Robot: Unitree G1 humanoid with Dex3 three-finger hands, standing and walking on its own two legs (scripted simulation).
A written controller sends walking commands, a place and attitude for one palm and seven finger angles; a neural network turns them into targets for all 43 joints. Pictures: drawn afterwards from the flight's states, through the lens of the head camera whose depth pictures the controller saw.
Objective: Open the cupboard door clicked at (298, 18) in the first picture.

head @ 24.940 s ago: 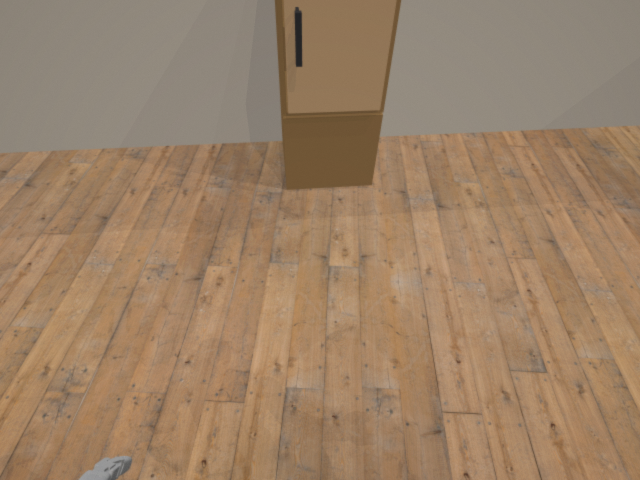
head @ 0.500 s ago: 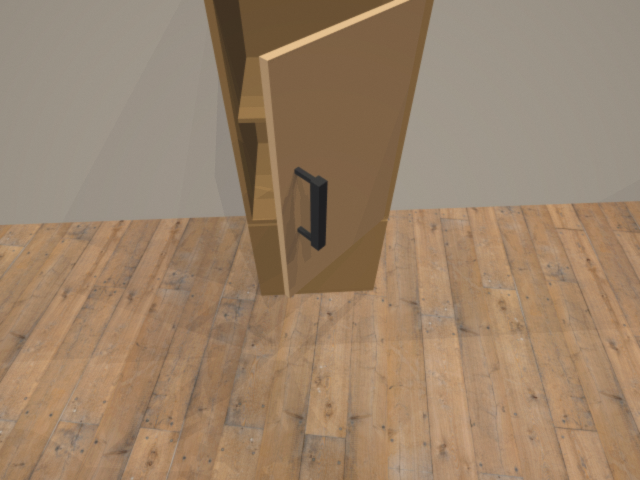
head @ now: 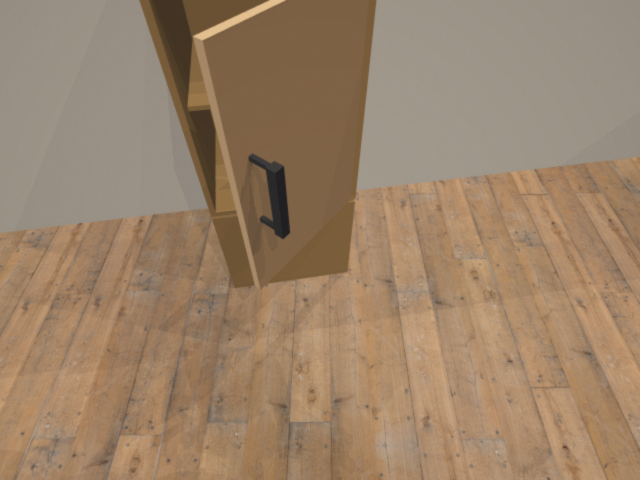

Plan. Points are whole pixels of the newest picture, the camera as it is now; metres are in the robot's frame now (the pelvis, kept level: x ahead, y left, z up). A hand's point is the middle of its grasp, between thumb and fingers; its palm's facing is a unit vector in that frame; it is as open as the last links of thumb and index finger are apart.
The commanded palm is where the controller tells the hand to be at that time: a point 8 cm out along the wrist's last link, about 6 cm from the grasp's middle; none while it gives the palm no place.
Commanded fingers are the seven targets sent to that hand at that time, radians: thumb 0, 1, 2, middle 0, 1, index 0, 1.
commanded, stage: walk to a spot facing it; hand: left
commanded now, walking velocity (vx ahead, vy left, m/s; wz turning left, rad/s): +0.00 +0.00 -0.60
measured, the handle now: (270, 198) +0.57 +0.14 -0.04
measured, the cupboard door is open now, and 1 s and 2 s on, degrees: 43 43 43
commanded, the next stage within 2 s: none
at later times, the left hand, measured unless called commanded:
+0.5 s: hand out of the picture +0.09 +0.14 -0.15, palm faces -0.17 -0.95 -0.26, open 7.4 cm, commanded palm none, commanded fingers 0.00 0.90 0.90 -0.20 -0.30 -0.20 -0.30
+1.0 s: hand (254, 406) +0.24 +0.12 -0.16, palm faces -0.52 -0.83 -0.22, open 7.4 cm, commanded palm none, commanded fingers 0.00 0.90 0.90 -0.20 -0.30 -0.20 -0.30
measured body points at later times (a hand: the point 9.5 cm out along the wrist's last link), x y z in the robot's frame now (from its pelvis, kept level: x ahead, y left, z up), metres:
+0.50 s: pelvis +0.01 -0.05 +0.01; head +0.07 -0.08 +0.46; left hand +0.10 +0.19 -0.13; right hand +0.08 -0.33 -0.13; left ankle +0.03 +0.12 -0.66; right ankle -0.01 -0.13 -0.73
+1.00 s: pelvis +0.05 -0.02 +0.01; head +0.12 -0.03 +0.45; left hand +0.27 +0.17 -0.15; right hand -0.05 -0.26 -0.12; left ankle +0.08 +0.10 -0.73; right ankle -0.04 -0.15 -0.68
